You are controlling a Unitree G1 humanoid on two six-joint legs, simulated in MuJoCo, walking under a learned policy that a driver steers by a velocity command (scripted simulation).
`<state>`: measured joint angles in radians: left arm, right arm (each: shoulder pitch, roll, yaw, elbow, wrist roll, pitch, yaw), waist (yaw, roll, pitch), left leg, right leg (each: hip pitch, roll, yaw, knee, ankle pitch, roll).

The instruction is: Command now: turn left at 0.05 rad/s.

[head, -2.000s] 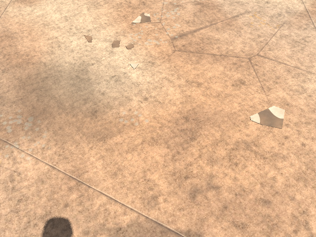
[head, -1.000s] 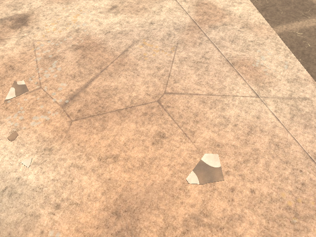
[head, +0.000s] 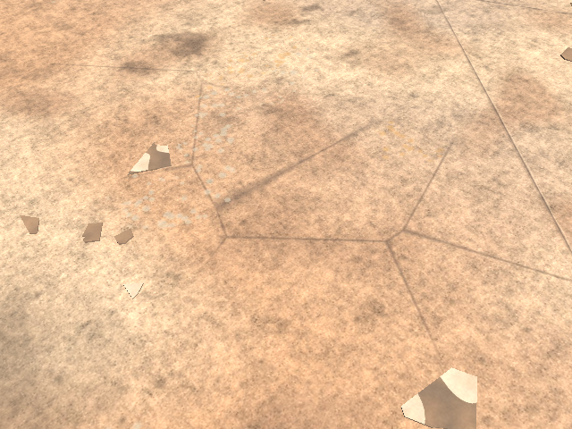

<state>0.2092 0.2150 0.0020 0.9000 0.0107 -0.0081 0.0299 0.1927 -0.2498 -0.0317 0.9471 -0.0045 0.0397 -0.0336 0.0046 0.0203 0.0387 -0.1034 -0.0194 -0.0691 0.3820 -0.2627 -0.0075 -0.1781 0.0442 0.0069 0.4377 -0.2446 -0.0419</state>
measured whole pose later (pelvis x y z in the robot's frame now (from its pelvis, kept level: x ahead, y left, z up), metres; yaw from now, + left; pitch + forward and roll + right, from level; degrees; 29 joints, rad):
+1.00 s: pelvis -0.02 +0.02 +0.00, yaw +0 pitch -1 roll +0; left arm 0.28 0.16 -0.01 1.15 0.01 0.00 0.04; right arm 0.29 -0.16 0.02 1.15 -0.01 0.00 -0.04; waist 0.00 0.00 0.03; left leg -0.13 -0.04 -0.05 0.39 -0.24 0.02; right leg -0.18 0.02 0.03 0.40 -0.19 -0.01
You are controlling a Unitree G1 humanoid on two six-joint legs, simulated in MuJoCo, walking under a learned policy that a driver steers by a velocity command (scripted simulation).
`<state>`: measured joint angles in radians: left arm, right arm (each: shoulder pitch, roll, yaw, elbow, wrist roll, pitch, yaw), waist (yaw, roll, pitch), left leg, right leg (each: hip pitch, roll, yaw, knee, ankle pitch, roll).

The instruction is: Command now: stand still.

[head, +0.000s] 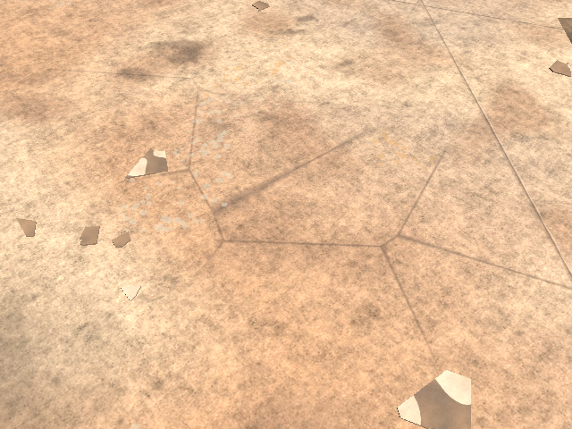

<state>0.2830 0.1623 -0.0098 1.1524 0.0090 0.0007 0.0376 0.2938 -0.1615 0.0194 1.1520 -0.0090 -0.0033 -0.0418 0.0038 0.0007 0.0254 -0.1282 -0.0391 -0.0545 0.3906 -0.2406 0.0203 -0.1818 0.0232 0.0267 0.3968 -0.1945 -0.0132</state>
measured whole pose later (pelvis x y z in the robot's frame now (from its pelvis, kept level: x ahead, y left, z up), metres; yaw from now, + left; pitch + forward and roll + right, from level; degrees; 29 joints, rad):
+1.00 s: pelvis +0.20 -0.02 -0.01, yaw -1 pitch -1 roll +0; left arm 0.31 0.13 0.00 1.10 0.02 0.00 0.04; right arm 0.22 -0.14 0.00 1.07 -0.02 -0.03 -0.04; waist 0.01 -0.02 0.07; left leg -0.27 -0.06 0.10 0.45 -0.16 0.10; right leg -0.24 0.00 0.01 0.82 -0.54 -0.02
